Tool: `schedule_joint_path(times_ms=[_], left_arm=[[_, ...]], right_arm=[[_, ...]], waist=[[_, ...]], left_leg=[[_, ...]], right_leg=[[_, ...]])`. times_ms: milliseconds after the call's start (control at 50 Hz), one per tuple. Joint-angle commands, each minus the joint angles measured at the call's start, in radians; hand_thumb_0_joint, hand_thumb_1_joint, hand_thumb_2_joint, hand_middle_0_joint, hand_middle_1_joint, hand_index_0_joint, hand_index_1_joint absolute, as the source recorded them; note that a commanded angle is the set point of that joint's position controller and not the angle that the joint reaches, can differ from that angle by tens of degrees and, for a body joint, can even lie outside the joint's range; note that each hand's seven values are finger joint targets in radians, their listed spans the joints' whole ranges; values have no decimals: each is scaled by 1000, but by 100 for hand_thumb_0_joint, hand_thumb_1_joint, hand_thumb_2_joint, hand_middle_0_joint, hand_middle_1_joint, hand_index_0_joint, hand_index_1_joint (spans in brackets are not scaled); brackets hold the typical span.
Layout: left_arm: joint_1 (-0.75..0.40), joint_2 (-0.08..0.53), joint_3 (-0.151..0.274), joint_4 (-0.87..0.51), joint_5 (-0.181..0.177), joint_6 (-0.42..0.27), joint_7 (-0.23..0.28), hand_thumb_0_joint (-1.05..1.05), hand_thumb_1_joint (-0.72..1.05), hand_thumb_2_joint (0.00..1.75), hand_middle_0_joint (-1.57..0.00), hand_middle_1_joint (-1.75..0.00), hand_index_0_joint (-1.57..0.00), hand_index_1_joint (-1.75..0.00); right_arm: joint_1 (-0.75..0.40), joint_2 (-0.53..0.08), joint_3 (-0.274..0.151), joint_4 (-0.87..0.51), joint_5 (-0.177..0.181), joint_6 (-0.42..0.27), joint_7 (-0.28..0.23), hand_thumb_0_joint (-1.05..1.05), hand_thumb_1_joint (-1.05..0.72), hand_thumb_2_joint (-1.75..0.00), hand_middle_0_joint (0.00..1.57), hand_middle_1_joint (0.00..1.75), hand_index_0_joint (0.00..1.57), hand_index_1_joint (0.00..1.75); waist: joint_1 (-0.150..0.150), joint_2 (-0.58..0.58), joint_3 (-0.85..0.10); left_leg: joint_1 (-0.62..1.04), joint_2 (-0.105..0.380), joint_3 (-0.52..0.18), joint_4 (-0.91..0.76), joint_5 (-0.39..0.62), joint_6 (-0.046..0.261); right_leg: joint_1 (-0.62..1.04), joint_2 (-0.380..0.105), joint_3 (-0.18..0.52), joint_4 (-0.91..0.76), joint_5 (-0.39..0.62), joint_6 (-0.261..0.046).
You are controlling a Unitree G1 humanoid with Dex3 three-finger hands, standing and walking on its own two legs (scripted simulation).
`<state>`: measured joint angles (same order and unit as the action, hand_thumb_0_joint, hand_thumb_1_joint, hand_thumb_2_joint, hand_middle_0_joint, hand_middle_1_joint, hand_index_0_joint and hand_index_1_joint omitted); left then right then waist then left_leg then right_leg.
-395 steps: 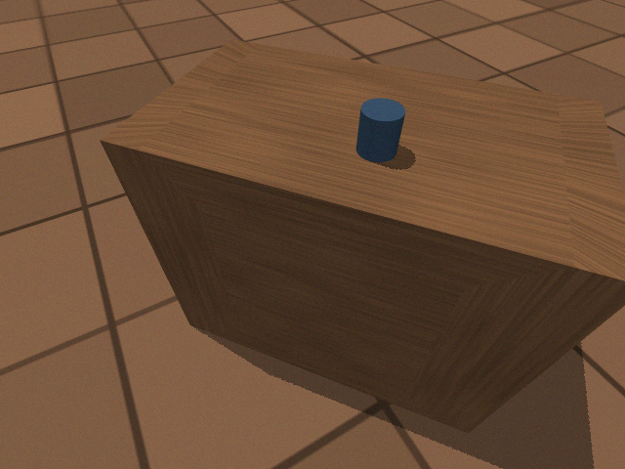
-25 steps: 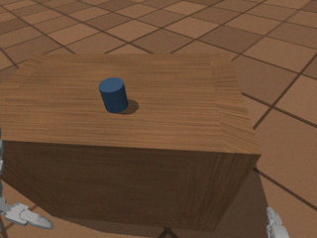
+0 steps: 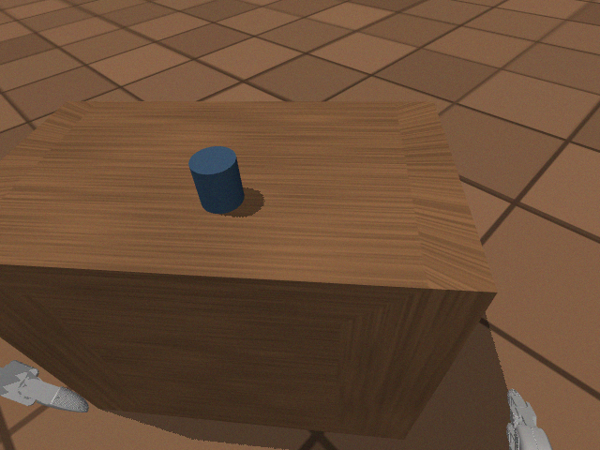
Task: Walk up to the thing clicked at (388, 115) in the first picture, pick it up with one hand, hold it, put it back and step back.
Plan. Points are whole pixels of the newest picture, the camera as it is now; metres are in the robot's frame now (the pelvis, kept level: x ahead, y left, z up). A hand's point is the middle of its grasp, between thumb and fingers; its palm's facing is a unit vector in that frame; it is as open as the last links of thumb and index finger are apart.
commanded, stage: rise first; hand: left
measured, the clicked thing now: (217, 180) +0.54 +0.19 +0.07
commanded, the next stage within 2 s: go down in 0.12 s
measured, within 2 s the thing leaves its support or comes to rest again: neither
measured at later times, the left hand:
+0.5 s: hand (19, 295) +0.21 +0.28 +0.20, palm faces +0.47 -0.77 -0.43, open 17.5 cm
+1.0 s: hand (42, 215) +0.32 +0.33 +0.19, palm faces +0.25 -0.93 -0.26, open 17.2 cm
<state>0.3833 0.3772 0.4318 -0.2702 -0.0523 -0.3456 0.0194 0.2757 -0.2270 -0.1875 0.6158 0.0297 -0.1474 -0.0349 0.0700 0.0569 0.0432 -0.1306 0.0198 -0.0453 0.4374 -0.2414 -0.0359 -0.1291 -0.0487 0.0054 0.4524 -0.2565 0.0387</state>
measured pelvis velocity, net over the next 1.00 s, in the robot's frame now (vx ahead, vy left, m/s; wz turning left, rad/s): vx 0.01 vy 0.01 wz -0.02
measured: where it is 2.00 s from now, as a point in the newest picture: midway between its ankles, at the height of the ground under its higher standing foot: outside the picture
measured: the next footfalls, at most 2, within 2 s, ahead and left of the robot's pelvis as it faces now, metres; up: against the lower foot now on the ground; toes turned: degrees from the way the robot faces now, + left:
none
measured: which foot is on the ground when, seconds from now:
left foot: down 0.00-1.00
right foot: down 0.00-1.00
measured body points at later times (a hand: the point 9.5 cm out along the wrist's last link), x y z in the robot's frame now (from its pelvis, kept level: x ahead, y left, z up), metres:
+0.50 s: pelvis +0.00 +0.00 -0.01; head -0.01 -0.02 +0.44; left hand +0.18 +0.32 +0.22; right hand +0.17 -0.27 -0.08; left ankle +0.00 +0.14 -0.74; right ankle +0.00 -0.14 -0.74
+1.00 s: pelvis +0.01 +0.01 -0.01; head +0.00 +0.00 +0.44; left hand +0.30 +0.38 +0.21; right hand +0.16 -0.24 -0.09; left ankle +0.00 +0.15 -0.74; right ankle +0.00 -0.14 -0.74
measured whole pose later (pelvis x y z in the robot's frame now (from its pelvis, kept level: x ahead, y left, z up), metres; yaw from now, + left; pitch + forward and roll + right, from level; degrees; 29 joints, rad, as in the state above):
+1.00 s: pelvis +0.01 +0.01 -0.01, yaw -1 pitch +1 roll +0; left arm -0.22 0.57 0.56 0.34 -0.19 -0.08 -0.36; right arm 0.27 -0.22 -0.06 0.58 0.03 -0.13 -0.08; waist 0.01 0.04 -0.05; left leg -0.27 0.02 -0.03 0.54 -0.30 -0.03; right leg -0.25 -0.05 0.02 0.51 -0.28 0.05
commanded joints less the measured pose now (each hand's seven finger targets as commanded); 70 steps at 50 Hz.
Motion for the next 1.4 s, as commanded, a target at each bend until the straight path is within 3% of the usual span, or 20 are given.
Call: schedule_joint_path(times_ms=[0, 200, 220, 240, 260, 300, 340, 380, 400, 460, 500, 540, 600, 640, 780, 820, 880, 1040, 1080, 1380], left_arm=[[-106, 229, 131, -214, -13, -66, 16, 0, -61, 7, -6, -5, -4, -7], [-123, 244, 163, -210, -13, -65, 16, 0, -60, 6, -5, -10, -6, -10], [-166, 131, 103, -209, -24, -106, -17, 0, -61, 9, -3, -2, 0, -5], [-126, 308, 225, -182, -17, -78, 13, 0, -61, 7, -4, -10, -5, -10], [-156, 160, 132, -183, -22, -117, -17, 0, -56, 6, -5, -7, -5, -8], [-155, 224, 183, -167, -30, -133, -37, 0, -60, 6, -6, -8, -5, -8], [-191, 243, 181, -182, -28, -130, -46, 0, -56, 5, -6, -7, -6, -7], [-248, 267, 194, -180, -30, -120, -48, 0, -54, 6, -6, -7, -6, -7], [-234, 282, 220, -122, -32, -113, -47, 0, -53, 6, -6, -7, -5, -7], [-343, 280, 194, -76, -55, -80, -64, 0, -54, 7, -5, -6, -5, -7], [-408, 288, 178, 6, -75, -43, -88, 0, -53, 7, -5, -6, -5, -6], [-530, 324, 146, 59, -89, -8, -125, 0, -53, 8, -5, -4, -4, -5], [-660, 410, 162, 118, -92, 36, -184, 0, -49, 8, -4, -4, -3, -4], [-703, 459, 191, 183, -105, 63, -219, 0, -46, 8, -4, -3, -3, -4], [-845, 528, 252, 394, -176, 150, -327, 0, -49, 9, -3, -4, -3, -5], [-836, 501, 215, 434, -168, 176, -351, 0, -47, 10, -3, -3, -2, -4], [-819, 488, 200, 432, -150, 200, -371, 0, -46, 9, -2, -1, -1, -2], [-926, 565, 274, 360, -157, 198, -367, 0, -43, 10, -2, -2, -2, -3], [-948, 509, 222, 368, -154, 205, -374, 0, -44, 12, -2, -3, -1, -4], [-1222, 681, 224, 710, -157, 283, -504, 0, -58, 10, -2, -4, -2, -5]], right_arm=[[-95, -170, -63, -165, -2, -58, -5, 0, 49, -6, 5, 5, 5, 5], [-64, -133, -49, -181, -2, -52, 0, 0, 50, -5, 5, 5, 5, 5], [-144, -98, -24, -193, -18, -49, 10, 0, 53, -5, 5, 5, 5, 5], [-94, -167, -76, -208, 0, -50, -3, 0, 50, -5, 5, 5, 5, 5], [-103, -71, -2, -161, -21, -39, 12, 0, 50, -5, 5, 5, 5, 5], [-103, -160, -73, -189, -23, -33, 7, 0, 50, -5, 5, 5, 5, 5], [-109, -133, -44, -217, -20, -22, 12, 0, 52, -5, 5, 5, 5, 5], [-101, -160, -74, -224, -19, -9, 7, 0, 52, -5, 5, 5, 5, 5], [-77, -117, -40, -193, -18, -4, 8, 0, 52, -5, 5, 5, 5, 5], [-85, -138, -54, -195, -14, 0, -3, 0, 52, -5, 5, 5, 5, 5], [-88, -78, 9, -150, -6, 4, -8, 0, 52, -5, 5, 5, 5, 5], [-157, -124, -7, -173, -2, -3, -24, 0, 52, -5, 5, 5, 5, 5], [-148, -86, 49, -152, 0, -7, -37, 0, 54, -5, 5, 5, 5, 5], [-137, -126, 24, -132, -3, -10, -50, 0, 54, -5, 5, 5, 5, 5], [-137, -116, 80, -155, 6, -26, -59, 0, 53, -5, 5, 5, 5, 5], [-146, -148, 61, -175, 4, -32, -59, 0, 53, -5, 5, 5, 5, 5], [-124, -96, 111, -196, 1, -35, -48, 0, 54, -5, 5, 5, 5, 5], [-30, -139, 57, -180, -8, -48, -49, 0, 53, -5, 5, 5, 5, 5], [-62, -119, 64, -165, -9, -54, -47, 0, 54, -5, 5, 5, 5, 5], [-86, -136, 114, -135, -16, -100, -87, 0, 54, -5, 5, 5, 5, 5]], waist=[[-1, -3, -65], [2, -34, -104], [-14, -94, -114], [17, -15, -84], [-9, -80, -93], [-7, -54, -125], [-6, -25, -120], [-24, -17, -130], [-24, -23, -116], [-48, -22, -110], [-59, -5, -63], [-77, -14, -82], [-73, 12, -111], [-72, -1, -164], [-41, 46, -297], [-42, 54, -284], [-21, 60, -292], [-49, 47, -311], [-53, 54, -285], [-92, 46, -339]], left_leg=[[-4, -35, 75, -74, 126, 29], [10, -33, 74, -54, 209, 30], [-31, -34, 71, -11, 173, 26], [-3, -42, 80, -54, 167, 32], [-48, -36, 74, -9, 155, 28], [-39, -42, 77, -1, 155, 25], [-47, -42, 77, 3, 155, 23], [-45, -47, 78, 10, 152, 23], [-57, -41, 73, 12, 154, 22], [-67, -43, 73, 14, 122, 24], [-93, -46, 72, 11, 78, 29], [-90, -48, 72, 4, 34, 32], [-86, -49, 63, 2, 14, 37], [-76, -47, 58, 9, 57, 40], [-54, -28, 45, 26, 233, 25], [-58, -19, 40, 21, 260, 17], [-64, -17, 45, 25, 265, 16], [-45, -20, 58, 51, 284, 21], [-49, -23, 61, 55, 286, 21], [-49, -37, 50, 65, 236, 41]], right_leg=[[-22, 46, -74, -72, 116, -34], [7, 40, -70, -61, 198, -30], [-25, 43, -71, -28, 157, -22], [-8, 34, -67, -67, 158, -27], [-32, 40, -68, -31, 143, -23], [-40, 38, -63, -21, 137, -26], [-47, 39, -66, -14, 136, -28], [-52, 35, -63, -8, 146, -24], [-55, 39, -68, -1, 146, -24], [-79, 35, -63, -1, 129, -22], [-106, 30, -60, -11, 97, -18], [-133, 27, -57, -20, 62, -18], [-135, 29, -58, -24, 36, -22], [-110, 32, -60, -15, 77, -24], [-48, 45, -67, 23, 207, -40], [-62, 52, -71, 31, 212, -46], [-64, 53, -71, 29, 205, -48], [-86, 55, -60, 35, 244, -36], [-104, 54, -59, 38, 247, -37], [-149, 43, -55, 29, 237, -29]])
